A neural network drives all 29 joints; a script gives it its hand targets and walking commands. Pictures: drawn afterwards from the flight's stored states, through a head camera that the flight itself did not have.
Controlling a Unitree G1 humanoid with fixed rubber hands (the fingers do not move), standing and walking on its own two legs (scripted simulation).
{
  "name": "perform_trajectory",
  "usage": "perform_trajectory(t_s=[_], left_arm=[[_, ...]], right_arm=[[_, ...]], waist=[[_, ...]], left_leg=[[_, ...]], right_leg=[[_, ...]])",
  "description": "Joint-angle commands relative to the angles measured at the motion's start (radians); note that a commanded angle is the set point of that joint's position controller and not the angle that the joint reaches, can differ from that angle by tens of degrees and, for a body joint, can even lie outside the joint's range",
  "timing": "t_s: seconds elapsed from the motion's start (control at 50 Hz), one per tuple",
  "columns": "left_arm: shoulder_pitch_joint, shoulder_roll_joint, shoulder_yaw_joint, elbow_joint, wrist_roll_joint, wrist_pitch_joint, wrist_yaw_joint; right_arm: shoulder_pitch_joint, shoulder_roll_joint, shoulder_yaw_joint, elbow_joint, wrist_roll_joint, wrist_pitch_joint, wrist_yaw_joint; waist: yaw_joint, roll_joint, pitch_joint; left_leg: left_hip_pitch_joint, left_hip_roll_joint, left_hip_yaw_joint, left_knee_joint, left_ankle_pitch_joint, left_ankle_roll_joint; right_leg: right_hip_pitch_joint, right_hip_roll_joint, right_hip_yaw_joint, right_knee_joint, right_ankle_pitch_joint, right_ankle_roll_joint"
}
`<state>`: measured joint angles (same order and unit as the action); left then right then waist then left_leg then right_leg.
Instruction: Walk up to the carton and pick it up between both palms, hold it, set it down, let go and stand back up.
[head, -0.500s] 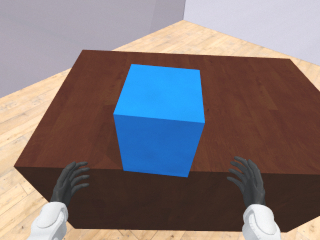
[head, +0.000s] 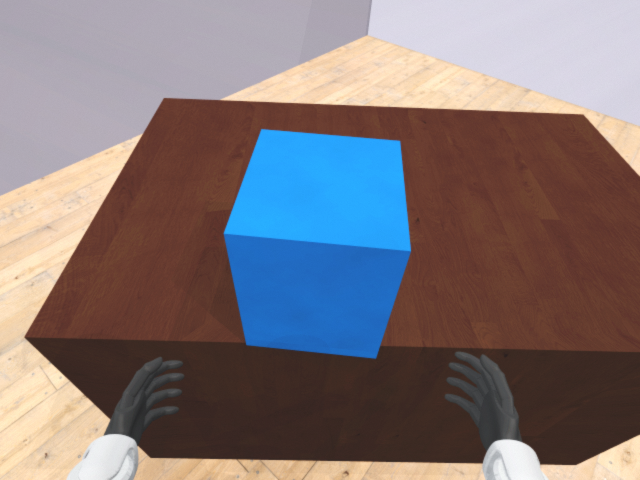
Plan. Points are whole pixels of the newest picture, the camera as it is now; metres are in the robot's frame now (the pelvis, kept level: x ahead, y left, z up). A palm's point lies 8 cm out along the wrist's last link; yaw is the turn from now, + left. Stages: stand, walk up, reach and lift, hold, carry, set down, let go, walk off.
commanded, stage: set down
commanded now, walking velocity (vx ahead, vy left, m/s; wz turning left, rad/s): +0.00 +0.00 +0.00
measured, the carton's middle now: (320, 247) +0.43 +0.00 +0.05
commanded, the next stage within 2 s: let go in 0.78 s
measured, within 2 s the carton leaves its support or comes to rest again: neither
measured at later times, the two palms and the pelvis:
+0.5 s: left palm (132, 454) +0.18 +0.23 -0.06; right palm (494, 465) +0.16 -0.21 -0.06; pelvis +0.01 +0.00 +0.00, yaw +0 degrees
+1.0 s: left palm (141, 453) +0.19 +0.23 -0.07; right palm (500, 467) +0.16 -0.22 -0.08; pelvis +0.02 +0.00 +0.00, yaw +0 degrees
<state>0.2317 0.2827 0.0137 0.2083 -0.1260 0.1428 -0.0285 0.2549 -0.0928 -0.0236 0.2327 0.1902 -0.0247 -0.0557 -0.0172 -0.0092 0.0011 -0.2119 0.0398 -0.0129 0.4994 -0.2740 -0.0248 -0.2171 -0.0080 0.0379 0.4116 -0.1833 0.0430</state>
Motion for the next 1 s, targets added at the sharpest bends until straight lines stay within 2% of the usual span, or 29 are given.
perform_trajectory(t_s=[0.0, 0.04, 0.06, 0.08, 0.12, 0.14, 0.16, 0.22, 0.26, 0.28, 0.3, 0.32, 0.36, 0.38, 0.4, 0.42, 0.44, 0.48, 0.5, 0.56, 0.58, 0.6, 0.62, 0.64, 0.66, 0.7, 0.84, 0.92, 0.98], left_arm=[[-0.056, 0.027, 0.005, -0.135, 0.021, -0.032, 0.016], [-0.053, -0.009, -0.003, -0.059, 0.053, 0.002, 0.019], [-0.073, 0.017, 0.004, -0.109, 0.038, -0.016, 0.020], [-0.041, -0.007, -0.009, -0.059, 0.044, -0.006, 0.026], [-0.091, 0.010, 0.003, -0.043, 0.058, -0.005, 0.023], [-0.055, 0.021, 0.002, -0.036, 0.047, -0.002, 0.023], [-0.053, 0.001, -0.004, -0.008, 0.072, 0.008, 0.022], [-0.039, -0.019, 0.001, 0.049, 0.096, 0.020, 0.031], [-0.048, 0.011, 0.009, 0.028, 0.075, 0.004, 0.025], [-0.052, 0.027, 0.010, 0.024, 0.072, -0.009, 0.026], [-0.044, -0.026, 0.006, 0.097, 0.109, 0.020, 0.033], [-0.056, 0.022, 0.017, 0.026, 0.085, -0.004, 0.029], [-0.047, -0.008, 0.004, 0.101, 0.100, 0.003, 0.032], [-0.055, -0.026, -0.004, 0.067, 0.099, -0.008, 0.037], [-0.044, -0.032, 0.007, 0.155, 0.120, 0.012, 0.039], [-0.043, -0.011, 0.006, 0.114, 0.108, 0.005, 0.035], [-0.024, -0.009, 0.011, 0.131, 0.112, 0.002, 0.034], [-0.041, -0.021, 0.002, 0.107, 0.110, -0.004, 0.042], [-0.060, -0.042, 0.010, 0.131, 0.153, 0.018, 0.051], [-0.070, -0.025, 0.013, 0.101, 0.120, 0.004, 0.053], [-0.075, -0.018, 0.004, 0.145, 0.122, 0.011, 0.052], [-0.049, -0.044, 0.012, 0.161, 0.138, 0.014, 0.054], [-0.047, -0.041, 0.012, 0.142, 0.143, 0.012, 0.049], [-0.052, -0.063, -0.002, 0.205, 0.165, 0.029, 0.054], [-0.051, -0.022, 0.010, 0.169, 0.137, 0.023, 0.043], [-0.065, -0.020, 0.021, 0.124, 0.135, 0.000, 0.047], [-0.082, -0.021, 0.019, 0.141, 0.146, 0.011, 0.044], [-0.059, -0.010, 0.019, 0.155, 0.132, 0.005, 0.034], [-0.050, -0.012, 0.027, 0.159, 0.140, 0.004, 0.034]], right_arm=[[-0.052, -0.142, -0.030, -0.122, -0.111, -0.072, 0.009], [-0.077, -0.166, -0.042, -0.044, -0.130, -0.062, 0.019], [-0.080, -0.136, -0.041, -0.108, -0.129, -0.075, 0.019], [-0.058, -0.146, -0.039, -0.071, -0.123, -0.071, 0.024], [-0.096, -0.162, -0.055, -0.038, -0.144, -0.077, 0.029], [-0.074, -0.146, -0.039, -0.059, -0.139, -0.088, 0.030], [-0.051, -0.156, -0.049, 0.016, -0.151, -0.080, 0.029], [-0.100, -0.181, -0.061, 0.074, -0.162, -0.099, 0.046], [-0.058, -0.155, -0.055, 0.028, -0.180, -0.122, 0.040], [-0.063, -0.158, -0.051, 0.023, -0.163, -0.140, 0.037], [-0.061, -0.196, -0.080, 0.153, -0.187, -0.132, 0.055], [-0.060, -0.157, -0.069, 0.070, -0.174, -0.152, 0.045], [-0.068, -0.157, -0.063, 0.140, -0.192, -0.151, 0.058], [-0.073, -0.167, -0.080, 0.151, -0.189, -0.162, 0.061], [-0.079, -0.190, -0.076, 0.232, -0.201, -0.158, 0.066], [-0.062, -0.165, -0.066, 0.161, -0.200, -0.171, 0.061], [-0.061, -0.184, -0.074, 0.191, -0.198, -0.180, 0.063], [-0.066, -0.184, -0.092, 0.211, -0.198, -0.197, 0.069], [-0.108, -0.212, -0.099, 0.277, -0.212, -0.188, 0.081], [-0.089, -0.190, -0.093, 0.207, -0.204, -0.219, 0.083], [-0.109, -0.200, -0.077, 0.253, -0.209, -0.210, 0.086], [-0.097, -0.195, -0.089, 0.277, -0.214, -0.216, 0.092], [-0.105, -0.197, -0.089, 0.264, -0.201, -0.223, 0.091], [-0.119, -0.243, -0.091, 0.345, -0.208, -0.210, 0.098], [-0.102, -0.198, -0.079, 0.285, -0.211, -0.223, 0.093], [-0.106, -0.208, -0.092, 0.277, -0.206, -0.243, 0.088], [-0.143, -0.214, -0.084, 0.354, -0.203, -0.247, 0.085], [-0.142, -0.225, -0.076, 0.382, -0.200, -0.258, 0.079], [-0.136, -0.239, -0.077, 0.374, -0.183, -0.265, 0.081]], waist=[[0.062, 0.118, 0.011], [0.062, 0.140, 0.040], [0.076, 0.143, 0.014], [0.059, 0.134, 0.034], [0.076, 0.130, 0.020], [0.071, 0.105, -0.002], [0.049, 0.132, 0.045], [0.074, 0.138, 0.037], [0.057, 0.093, 0.005], [0.057, 0.107, -0.004], [0.060, 0.153, 0.031], [0.052, 0.129, -0.012], [0.044, 0.129, 0.019], [0.048, 0.137, 0.007], [0.038, 0.146, 0.026], [0.040, 0.124, 0.020], [0.036, 0.115, 0.023], [0.035, 0.130, -0.001], [0.044, 0.176, 0.007], [0.039, 0.123, -0.017], [0.035, 0.098, 0.000], [0.037, 0.139, 0.016], [0.028, 0.132, -0.005], [0.032, 0.165, 0.029], [0.041, 0.107, -0.007], [0.023, 0.111, -0.011], [0.026, 0.116, 0.000], [0.025, 0.067, -0.027], [0.012, 0.113, -0.014]], left_leg=[[0.089, -0.043, 0.063, -0.206, 0.158, -0.067], [0.098, -0.041, 0.072, -0.221, 0.132, -0.074], [0.076, -0.047, 0.076, -0.214, 0.104, -0.067], [0.083, -0.044, 0.080, -0.222, 0.124, -0.065], [0.072, -0.044, 0.082, -0.215, 0.112, -0.060], [0.075, -0.055, 0.095, -0.207, 0.102, -0.053], [0.079, -0.041, 0.086, -0.221, 0.117, -0.061], [0.090, -0.036, 0.084, -0.215, 0.121, -0.062], [0.084, -0.044, 0.100, -0.209, 0.115, -0.055], [0.080, -0.051, 0.098, -0.200, 0.135, -0.052], [0.096, -0.038, 0.095, -0.214, 0.158, -0.070], [0.082, -0.051, 0.104, -0.190, 0.139, -0.059], [0.079, -0.047, 0.108, -0.205, 0.127, -0.059], [0.080, -0.039, 0.094, -0.213, 0.120, -0.064], [0.086, -0.043, 0.106, -0.210, 0.141, -0.069], [0.080, -0.047, 0.109, -0.207, 0.131, -0.065], [0.096, -0.043, 0.105, -0.200, 0.150, -0.060], [0.124, -0.037, 0.102, -0.190, 0.192, -0.064], [0.115, -0.035, 0.095, -0.198, 0.180, -0.081], [0.106, -0.036, 0.104, -0.187, 0.165, -0.064], [0.083, -0.036, 0.108, -0.192, 0.168, -0.059], [0.097, -0.035, 0.106, -0.199, 0.201, -0.067], [0.094, -0.036, 0.106, -0.186, 0.212, -0.070], [0.119, -0.030, 0.099, -0.201, 0.207, -0.076], [0.094, -0.045, 0.122, -0.188, 0.187, -0.067], [0.121, -0.045, 0.113, -0.173, 0.246, -0.065], [0.124, -0.047, 0.116, -0.168, 0.262, -0.065], [0.152, -0.059, 0.115, -0.161, 0.270, -0.057], [0.166, -0.055, 0.107, -0.151, 0.327, -0.066]], right_leg=[[0.187, 0.060, -0.069, -0.108, 0.009, -0.070], [0.157, 0.064, -0.070, -0.119, -0.034, -0.078], [0.175, 0.058, -0.069, -0.123, -0.054, -0.079], [0.153, 0.064, -0.080, -0.116, -0.040, -0.081], [0.152, 0.065, -0.076, -0.106, -0.046, -0.075], [0.153, 0.055, -0.067, -0.120, -0.046, -0.070], [0.145, 0.070, -0.084, -0.106, -0.042, -0.078], [0.148, 0.070, -0.089, -0.107, -0.042, -0.084], [0.167, 0.066, -0.083, -0.108, -0.024, -0.076], [0.172, 0.061, -0.072, -0.100, 0.005, -0.074], [0.146, 0.077, -0.096, -0.098, -0.020, -0.080], [0.165, 0.067, -0.082, -0.102, -0.011, -0.070], [0.136, 0.071, -0.087, -0.103, -0.030, -0.081], [0.148, 0.076, -0.090, -0.097, -0.031, -0.077], [0.144, 0.081, -0.102, -0.093, -0.026, -0.078], [0.153, 0.074, -0.095, -0.101, -0.020, -0.077], [0.144, 0.073, -0.092, -0.095, 0.000, -0.076], [0.137, 0.079, -0.096, -0.096, 0.021, -0.078], [0.138, 0.087, -0.104, -0.085, 0.001, -0.083], [0.134, 0.086, -0.106, -0.083, 0.012, -0.075], [0.151, 0.086, -0.099, -0.081, 0.015, -0.081], [0.135, 0.084, -0.108, -0.083, 0.022, -0.080], [0.159, 0.084, -0.102, -0.085, 0.046, -0.080], [0.138, 0.097, -0.110, -0.077, 0.032, -0.088], [0.160, 0.084, -0.101, -0.086, 0.034, -0.075], [0.143, 0.088, -0.108, -0.065, 0.084, -0.066], [0.153, 0.078, -0.099, -0.070, 0.098, -0.073], [0.160, 0.078, -0.097, -0.087, 0.105, -0.063], [0.160, 0.085, -0.101, -0.081, 0.138, -0.068]])
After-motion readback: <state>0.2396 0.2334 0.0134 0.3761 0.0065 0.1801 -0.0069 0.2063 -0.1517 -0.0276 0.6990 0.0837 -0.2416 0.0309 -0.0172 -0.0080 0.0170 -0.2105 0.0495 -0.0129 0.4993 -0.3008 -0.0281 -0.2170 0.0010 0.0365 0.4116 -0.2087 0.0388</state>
